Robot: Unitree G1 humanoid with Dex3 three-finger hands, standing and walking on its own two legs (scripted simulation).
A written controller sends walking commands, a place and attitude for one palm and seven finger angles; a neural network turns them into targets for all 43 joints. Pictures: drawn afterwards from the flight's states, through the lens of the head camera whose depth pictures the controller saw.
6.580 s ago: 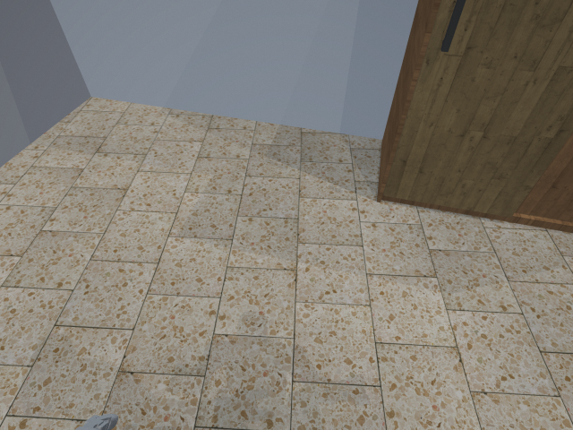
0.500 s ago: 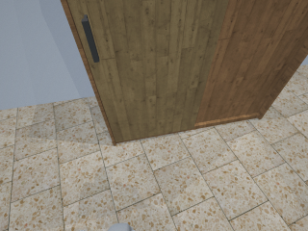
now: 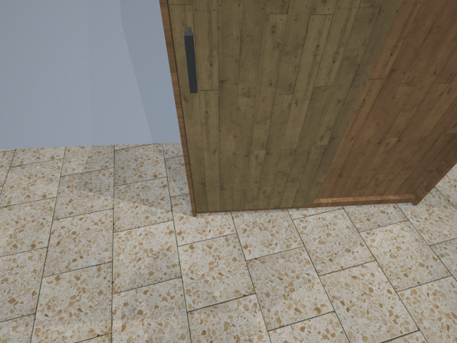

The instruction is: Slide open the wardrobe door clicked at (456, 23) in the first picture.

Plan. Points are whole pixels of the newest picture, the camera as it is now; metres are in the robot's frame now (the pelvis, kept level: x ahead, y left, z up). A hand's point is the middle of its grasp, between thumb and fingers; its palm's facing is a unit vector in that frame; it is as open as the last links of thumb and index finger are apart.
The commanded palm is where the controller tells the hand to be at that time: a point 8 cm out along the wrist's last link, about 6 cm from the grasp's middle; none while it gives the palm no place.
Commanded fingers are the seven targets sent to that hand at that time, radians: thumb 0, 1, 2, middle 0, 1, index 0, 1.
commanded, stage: take the last steps up to it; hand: left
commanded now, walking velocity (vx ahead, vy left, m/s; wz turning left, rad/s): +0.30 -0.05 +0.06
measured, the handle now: (191, 61) +0.79 +0.14 +0.09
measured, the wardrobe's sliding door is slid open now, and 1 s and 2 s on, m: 0.00 0.00 0.00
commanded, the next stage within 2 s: come to a stop and stand still in 0.94 s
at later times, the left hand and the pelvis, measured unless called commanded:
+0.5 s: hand out of the picture -0.04 +0.14 -0.18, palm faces +0.19 -0.98 -0.11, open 7.4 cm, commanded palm none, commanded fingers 0.00 0.90 0.90 -0.20 -0.30 -0.20 -0.30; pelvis +0.10 +0.02 -0.01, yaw +4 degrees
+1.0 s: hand (157, 235) +0.39 +0.20 -0.16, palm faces -0.03 -0.98 -0.21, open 7.4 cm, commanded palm none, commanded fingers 0.00 0.90 0.90 -0.20 -0.30 -0.20 -0.30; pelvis +0.27 +0.01 -0.01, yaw +0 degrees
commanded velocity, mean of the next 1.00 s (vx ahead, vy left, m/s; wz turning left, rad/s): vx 0.26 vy -0.07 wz -0.01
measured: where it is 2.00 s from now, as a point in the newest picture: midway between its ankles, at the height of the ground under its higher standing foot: (223, 340)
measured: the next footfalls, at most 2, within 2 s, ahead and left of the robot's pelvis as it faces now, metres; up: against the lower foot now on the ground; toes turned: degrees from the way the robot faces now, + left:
right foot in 0.06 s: +0.03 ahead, -0.13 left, +0.00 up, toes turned -3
left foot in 0.50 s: +0.19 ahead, +0.14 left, +0.00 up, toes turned +12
